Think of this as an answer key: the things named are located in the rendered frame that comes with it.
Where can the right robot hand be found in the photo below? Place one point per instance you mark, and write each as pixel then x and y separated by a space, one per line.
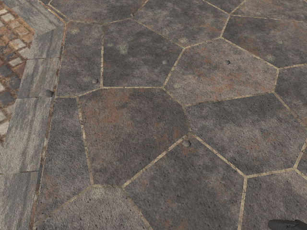
pixel 285 224

